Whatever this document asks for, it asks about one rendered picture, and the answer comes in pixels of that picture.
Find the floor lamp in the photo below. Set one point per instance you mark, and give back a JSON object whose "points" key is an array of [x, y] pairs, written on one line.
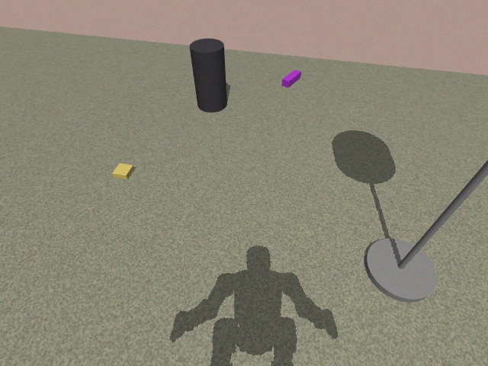
{"points": [[399, 269]]}

